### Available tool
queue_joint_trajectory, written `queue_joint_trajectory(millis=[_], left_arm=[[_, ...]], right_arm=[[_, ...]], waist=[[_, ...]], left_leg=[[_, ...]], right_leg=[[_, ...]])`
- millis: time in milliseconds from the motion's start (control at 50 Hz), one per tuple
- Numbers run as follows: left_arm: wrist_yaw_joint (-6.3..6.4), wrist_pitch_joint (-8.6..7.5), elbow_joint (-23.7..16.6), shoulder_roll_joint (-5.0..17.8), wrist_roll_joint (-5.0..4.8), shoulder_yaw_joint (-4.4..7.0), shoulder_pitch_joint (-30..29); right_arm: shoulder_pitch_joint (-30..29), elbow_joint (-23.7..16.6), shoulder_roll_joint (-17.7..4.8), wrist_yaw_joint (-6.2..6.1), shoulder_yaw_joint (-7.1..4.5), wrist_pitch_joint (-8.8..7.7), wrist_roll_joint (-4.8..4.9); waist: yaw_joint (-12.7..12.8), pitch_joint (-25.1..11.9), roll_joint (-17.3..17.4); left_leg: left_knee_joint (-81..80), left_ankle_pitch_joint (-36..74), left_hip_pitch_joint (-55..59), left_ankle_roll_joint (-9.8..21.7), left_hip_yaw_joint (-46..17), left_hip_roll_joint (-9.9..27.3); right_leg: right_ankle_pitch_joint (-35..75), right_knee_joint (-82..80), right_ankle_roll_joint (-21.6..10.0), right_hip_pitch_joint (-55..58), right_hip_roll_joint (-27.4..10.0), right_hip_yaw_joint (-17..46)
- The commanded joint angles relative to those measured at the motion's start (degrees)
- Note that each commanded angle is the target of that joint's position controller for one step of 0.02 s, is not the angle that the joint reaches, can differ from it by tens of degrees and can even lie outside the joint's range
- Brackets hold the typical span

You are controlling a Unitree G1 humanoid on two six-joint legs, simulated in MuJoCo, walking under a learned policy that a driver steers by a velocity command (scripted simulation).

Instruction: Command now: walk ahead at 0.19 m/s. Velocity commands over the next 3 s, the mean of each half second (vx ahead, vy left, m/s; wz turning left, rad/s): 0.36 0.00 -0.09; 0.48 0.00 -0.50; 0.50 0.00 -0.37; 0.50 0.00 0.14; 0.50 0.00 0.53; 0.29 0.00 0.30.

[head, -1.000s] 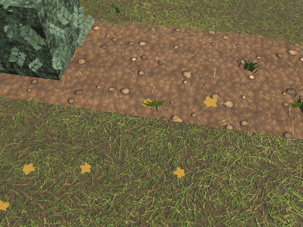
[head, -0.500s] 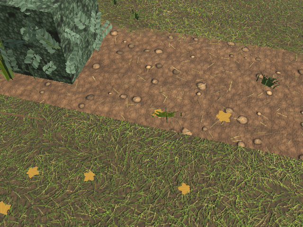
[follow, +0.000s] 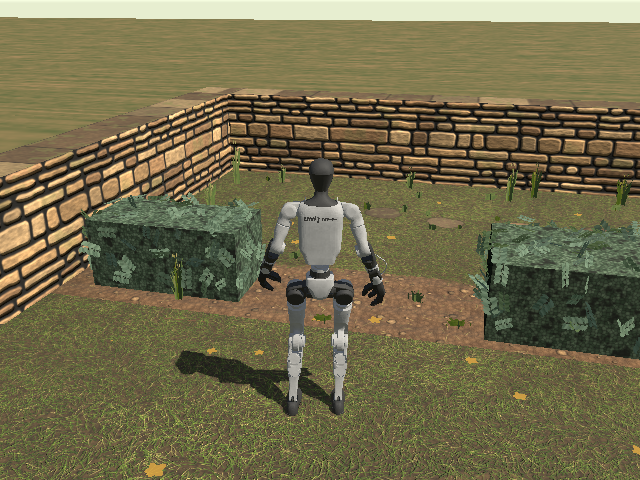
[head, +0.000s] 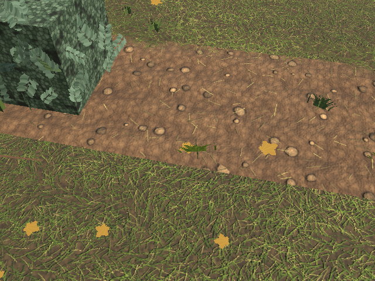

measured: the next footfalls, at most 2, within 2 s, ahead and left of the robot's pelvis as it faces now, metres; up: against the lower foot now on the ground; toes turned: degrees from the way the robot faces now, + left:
left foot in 0.24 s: +0.12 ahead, +0.15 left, +0.00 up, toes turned +2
right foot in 0.86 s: +0.54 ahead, -0.11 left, -0.17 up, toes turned -17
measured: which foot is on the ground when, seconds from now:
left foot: up 0.00-0.22, down 0.24-0.86, up 0.88-1.00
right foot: down 0.00-0.24, up 0.26-0.84, down 0.86-1.00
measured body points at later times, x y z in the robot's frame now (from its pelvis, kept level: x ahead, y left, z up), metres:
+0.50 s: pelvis +0.16 +0.07 +0.00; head +0.18 +0.07 +0.45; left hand +0.30 +0.31 -0.12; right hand +0.14 -0.16 -0.14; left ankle +0.08 +0.15 -0.74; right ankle +0.26 -0.08 -0.67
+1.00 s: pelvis +0.50 -0.03 -0.18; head +0.55 -0.02 +0.27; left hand +0.66 +0.19 -0.33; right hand +0.46 -0.28 -0.30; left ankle +0.46 +0.16 -0.70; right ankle +0.50 -0.10 -0.91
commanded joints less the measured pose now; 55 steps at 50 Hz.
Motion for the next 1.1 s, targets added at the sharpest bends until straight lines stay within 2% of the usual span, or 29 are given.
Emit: queue_joint_trajectory(millis=[20, 60, 100, 160, 220, 240, 260, 280, 300, 380, 440, 480, 560, 640, 680, 760, 780, 820, 840, 860, 880, 900, 920, 940, 980, 1000, 1020, 1060, 1100], left_arm=[[4.12, -1.14, 0.1, 7.2, 0.45, 2.11, 9.5], [5.8, -1.9, 0.1, 3.3, 0.9, 0.49, 10.2], [6.34, -1.62, -0.5, 4.3, 0.56, 0.47, 7.6], [4.59, 0.08, -0.5, 9.3, 1.06, 1.34, 3.8], [2.62, 0.25, 1.4, 7.4, 2.24, 0.78, 4.6], [2.19, -0.28, 2.5, 3.9, 2.94, -0.06, 6.4], [1.42, -1.59, -1.1, -1.6, 2.97, -1.61, 5.6], [1.46, -2.41, -0.5, 0.7, 3.0, -0.88, 1.9], [2.16, -2.67, 0.7, 1.2, 2.52, -0.77, 3.0], [1.89, -1.47, 1.9, 0.0, 2.59, -0.53, 6.2], [-0.5, -0.51, 0.4, -2.7, 1.9, -0.89, 1.5], [-2.45, -0.41, 1.0, -3.6, 2.6, -1.45, 5.8], [-1.1, -0.29, -2.7, -3.8, 2.75, -1.44, -2.9], [-1.31, 1.59, -6.0, -4.8, 1.82, -2.3, -7.6], [-1.16, 2.06, -6.5, -2.1, 2.29, -1.73, -7.0], [-1.05, 3.17, -6.9, -4.6, 3.09, -2.86, -12.7], [-1.86, 1.45, -8.4, -2.7, -7.7, -1.2, -15.2], [-2.6, 0.63, -2.2, -2.7, -6.24, -0.4, 2.2], [-1.77, 1.28, 1.9, -0.2, -4.81, 1.43, 14.8], [-0.35, 2.24, 6.0, 3.5, -3.43, 2.54, 26.0], [1.0, 1.37, 5.7, 8.6, -0.86, 2.47, 26.3], [1.57, 1.93, 4.5, 9.0, -1.22, 3.6, 27.4], [2.08, 2.37, 3.9, 8.9, -2.25, 3.95, 23.9], [2.98, 3.26, 4.1, 8.8, -3.55, 4.26, 19.9], [2.88, 2.37, 0.5, 7.7, -2.91, 3.11, 8.7], [2.85, 1.42, 0.5, 4.6, -2.79, 2.24, 5.2], [3.23, 0.95, -2.1, 4.2, -3.78, 1.94, -1.6], [4.69, 0.21, -2.8, 4.9, -2.15, 2.5, 0.0], [5.31, 0.29, -0.4, 5.4, -3.36, 2.89, 5.7]], right_arm=[[-5.8, -4.8, -3.3, -2.0, -0.33, -2.08, -2.27], [-8.0, -6.1, -2.1, -2.31, -0.11, -3.04, -2.69], [-6.2, -5.4, -2.3, -1.46, -0.3, -3.08, -3.1], [-4.6, -4.4, -1.5, 0.91, -0.1, -3.98, -1.14], [3.5, -2.7, -5.1, 1.31, -0.81, -6.17, -0.38], [9.8, -1.7, -7.7, 0.5, -1.66, -6.91, -1.53], [15.5, -2.8, -12.0, -0.53, -2.27, -7.61, -1.56], [17.3, -1.6, -7.7, -1.05, -1.48, -7.57, -2.31], [13.6, -2.0, -5.3, -1.4, -1.07, -7.4, -1.73], [6.9, -4.3, 1.6, -2.46, 1.93, -5.59, -2.54], [10.9, -2.7, 0.1, -2.36, 1.59, -5.3, -3.19], [12.8, -2.2, 0.5, -2.31, 1.59, -4.61, -5.57], [23.0, 4.0, 3.5, -3.08, 3.29, -5.92, -3.94], [24.4, 6.6, 3.9, -0.68, 4.04, -5.34, -4.59], [23.8, 6.6, 3.4, -1.51, 4.2, -5.87, -3.69], [32.5, 10.7, 1.7, -3.85, 3.74, -4.81, -2.36], [22.5, 9.0, -3.2, -5.71, 0.78, -2.6, 6.13], [24.7, 8.7, -1.7, -5.76, 1.9, -1.2, 4.13], [20.4, 7.5, -0.9, -4.57, 1.93, -1.22, 3.48], [17.2, 6.1, 0.8, -3.47, 1.79, -2.39, 2.63], [26.5, 3.2, 5.5, -1.59, 3.23, -4.99, 2.43], [19.7, -1.3, -2.4, -0.9, 1.54, -7.44, 4.5], [15.4, -5.6, -3.9, -1.2, 0.9, -7.89, 5.68], [11.2, -7.8, -1.4, -2.43, 1.26, -7.54, 5.12], [12.1, -7.9, -1.2, -3.44, 0.65, -5.6, 4.05], [10.1, -8.0, 0.5, -3.83, 0.7, -4.67, 3.76], [6.7, -10.4, -0.2, -4.21, 0.25, -4.15, 3.45], [4.7, -9.9, 0.2, -4.33, -0.44, -5.51, 0.72], [1.0, -11.0, 0.8, -3.47, -1.02, -5.75, 2.08]], waist=[[6.6, 3.8, -8.3], [6.4, 2.2, -7.9], [4.2, 2.8, -5.3], [0.4, 3.8, -4.9], [-3.1, 1.5, -3.1], [-5.2, -1.4, 1.9], [-6.3, -6.2, 14.4], [-8.8, 1.7, 7.8], [-6.3, 4.0, 5.8], [-0.2, 4.1, 0.3], [-1.2, 3.0, 2.7], [-0.3, 2.6, 1.6], [-3.7, 5.2, 2.1], [-3.0, 8.6, 0.3], [-2.3, 8.8, -0.6], [-5.8, 10.6, -2.4], [-3.5, 16.7, -4.4], [1.0, 0.5, -0.5], [8.0, -4.6, -0.5], [13.4, -7.3, -12.5], [7.6, -23.6, -19.9], [12.6, -33.2, -14.1], [10.2, -33.0, -4.9], [7.0, -28.0, 4.0], [-1.0, -12.2, 11.6], [-3.3, -4.2, 6.4], [-5.7, 5.1, 3.7], [-3.8, 1.4, 0.1], [-1.2, -3.6, -6.3]], left_leg=[[8.2, -5.3, -22.0, 2.2, 1.9, 2.7], [16.7, -8.8, -22.5, 3.2, 1.5, 3.8], [11.8, -6.5, -16.7, 3.8, 5.2, 2.9], [-0.3, 10.8, 3.0, 3.4, 9.6, -0.3], [-3.3, 11.8, 14.4, 4.6, 6.3, 0.8], [-6.0, 10.9, 19.8, 7.5, -0.2, 5.8], [-15.2, 10.2, 28.0, 21.3, -27.5, 20.7], [-20.5, 0.2, 26.0, 20.4, -30.7, 21.3], [-21.0, -5.4, 23.6, 17.3, -24.2, 20.4], [-23.7, 16.2, 13.5, 13.3, -5.6, 15.3], [-23.6, 25.4, 12.6, 12.7, 3.5, 12.7], [-20.0, 32.7, 10.1, 13.1, 6.2, 13.5], [-15.3, 25.7, 21.8, 12.2, 5.9, 13.8], [-15.1, 22.1, 5.9, 9.7, 11.0, 11.0], [-12.3, 23.6, 11.0, 7.7, 11.0, 10.0], [-7.6, 32.4, 22.1, 5.3, 11.9, 9.7], [5.0, 39.4, 14.2, 2.3, 12.9, 10.6], [27.1, 45.2, 12.5, 2.9, 12.4, 11.4], [43.8, 42.8, 4.3, 1.9, 14.2, 8.5], [73.4, -1.3, -15.3, -2.4, 17.6, -0.8], [88.0, -24.9, -40.2, -2.3, 2.9, -0.3], [85.3, -20.7, -44.7, -3.0, -3.0, 1.6], [80.6, -17.8, -49.4, -3.4, -3.5, 3.8], [78.9, -17.4, -52.1, -3.7, 0.0, 5.7], [67.6, -7.1, -45.2, -3.8, -0.6, 8.2], [63.8, -6.3, -44.0, -4.0, -2.1, 10.0], [41.7, -1.3, -31.9, -5.2, -1.7, 11.8], [19.1, 21.9, -7.8, -6.0, 3.4, 6.5], [10.8, 35.9, -0.7, -6.5, 4.3, 2.0]], right_leg=[[-24.8, -19.4, -14.4, 13.7, -22.3, 29.0], [-18.1, -21.6, -12.7, 14.6, -22.0, 27.1], [-14.8, -22.1, -9.3, 11.3, -16.9, 18.3], [-12.1, -19.7, -8.2, -3.0, -12.6, 10.3], [-10.3, -8.8, -8.8, -8.9, -12.2, 10.0], [-9.7, 3.5, -6.7, -11.5, -8.1, 7.6], [-15.3, 21.3, -1.3, -23.4, 1.1, 2.7], [-15.6, 30.3, -2.1, -33.2, -0.7, 9.5], [-11.4, 36.0, -2.9, -35.4, -3.0, 9.5], [1.4, 32.0, -3.4, -26.7, -6.8, 8.4], [10.8, 25.0, -0.1, -26.2, -6.7, 4.3], [16.9, 31.0, 0.9, -27.1, -7.2, 5.1], [36.0, 14.1, 1.2, -41.6, -8.7, 8.8], [46.1, 6.8, -0.7, -24.6, -8.1, 4.5], [40.6, 4.5, -0.9, -26.3, -7.9, 4.5], [33.4, -5.8, 0.3, -28.5, -7.9, 1.4], [36.8, -5.4, 0.3, -28.7, -2.2, -1.5], [43.1, -4.0, -1.7, -7.9, -2.1, -1.5], [46.9, -8.0, -3.6, 8.5, -2.3, -2.3], [62.7, -7.2, -8.1, 28.9, -8.2, 2.3], [86.9, 19.5, -18.0, 58.9, -19.6, 19.3], [82.1, 14.0, -24.2, 61.7, -22.6, 25.4], [56.6, 7.4, -25.3, 58.0, -22.5, 30.6], [35.9, 1.0, -24.2, 47.5, -21.9, 33.9], [16.1, -9.7, -22.3, 12.3, -25.0, 38.4], [17.9, -11.2, -19.7, -1.3, -23.7, 36.5], [16.7, -16.4, -14.3, -21.7, -15.3, 24.0], [17.6, -12.5, -10.2, -35.0, -1.6, 10.8], [14.8, -11.6, -10.1, -29.0, -2.3, 11.9]])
